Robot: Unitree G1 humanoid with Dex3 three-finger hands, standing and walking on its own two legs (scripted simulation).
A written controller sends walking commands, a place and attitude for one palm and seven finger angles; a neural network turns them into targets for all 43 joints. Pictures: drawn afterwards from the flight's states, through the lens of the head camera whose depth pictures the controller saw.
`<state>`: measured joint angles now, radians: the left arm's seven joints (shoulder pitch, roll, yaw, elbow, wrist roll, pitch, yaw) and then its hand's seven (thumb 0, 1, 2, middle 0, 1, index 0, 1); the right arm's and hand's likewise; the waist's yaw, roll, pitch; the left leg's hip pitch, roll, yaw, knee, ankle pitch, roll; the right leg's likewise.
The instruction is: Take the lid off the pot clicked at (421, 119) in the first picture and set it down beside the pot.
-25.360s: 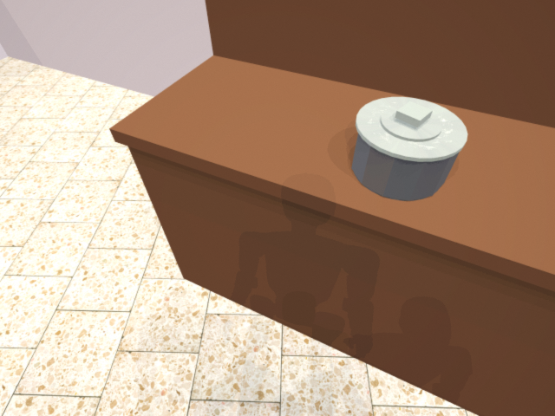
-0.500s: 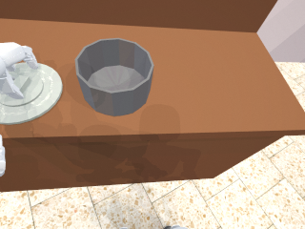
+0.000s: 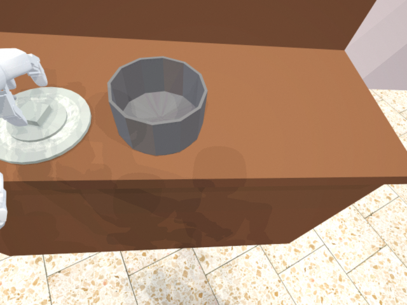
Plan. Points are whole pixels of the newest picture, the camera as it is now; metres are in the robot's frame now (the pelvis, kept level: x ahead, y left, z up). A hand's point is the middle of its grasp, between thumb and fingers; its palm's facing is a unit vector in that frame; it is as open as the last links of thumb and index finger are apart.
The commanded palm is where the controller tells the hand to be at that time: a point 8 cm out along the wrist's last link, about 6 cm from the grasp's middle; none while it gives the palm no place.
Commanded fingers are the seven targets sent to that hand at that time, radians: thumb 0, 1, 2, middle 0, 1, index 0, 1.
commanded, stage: raise the empty hand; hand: left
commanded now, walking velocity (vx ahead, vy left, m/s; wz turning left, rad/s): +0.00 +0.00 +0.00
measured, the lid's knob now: (33, 113) +0.49 +0.33 +0.06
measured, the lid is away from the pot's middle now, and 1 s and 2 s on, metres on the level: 0.25 0.25 0.25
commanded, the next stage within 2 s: draw the hand back to the body in 0.92 s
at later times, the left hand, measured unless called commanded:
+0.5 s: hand out of the picture +0.47 +0.33 +0.17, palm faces -0.37 -0.10 -0.92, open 11.1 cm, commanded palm +0.51 +0.31 +0.24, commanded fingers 0.00 -0.04 0.70 -0.37 -0.82 -0.37 -0.82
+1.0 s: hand out of the picture +0.47 +0.34 +0.20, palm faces -0.37 -0.12 -0.92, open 11.1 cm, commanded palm +0.50 +0.32 +0.27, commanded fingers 0.00 -0.04 0.70 -0.37 -0.82 -0.37 -0.82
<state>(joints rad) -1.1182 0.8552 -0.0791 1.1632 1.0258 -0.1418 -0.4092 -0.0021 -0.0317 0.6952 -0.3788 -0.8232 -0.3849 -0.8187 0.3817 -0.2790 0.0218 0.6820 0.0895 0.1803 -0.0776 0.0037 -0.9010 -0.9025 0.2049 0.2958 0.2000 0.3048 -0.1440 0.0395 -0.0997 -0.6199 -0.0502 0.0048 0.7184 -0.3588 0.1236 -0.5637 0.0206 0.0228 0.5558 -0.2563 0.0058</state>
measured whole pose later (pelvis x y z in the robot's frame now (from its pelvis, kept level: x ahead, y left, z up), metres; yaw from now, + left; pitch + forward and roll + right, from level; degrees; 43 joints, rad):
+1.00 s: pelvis +0.01 +0.01 +0.01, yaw +1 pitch +12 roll -4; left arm -1.31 0.88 -0.17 1.20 1.01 -0.04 -0.53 0.00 -0.03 0.70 -0.38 -0.82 -0.38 -0.82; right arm 0.36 -0.28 0.04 0.69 0.10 0.16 -0.05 0.01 -0.90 -0.90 0.20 0.30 0.20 0.30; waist -0.14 0.03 -0.09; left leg -0.51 -0.07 0.01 0.61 -0.32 0.13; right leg -0.45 0.00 0.02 0.46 -0.22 0.01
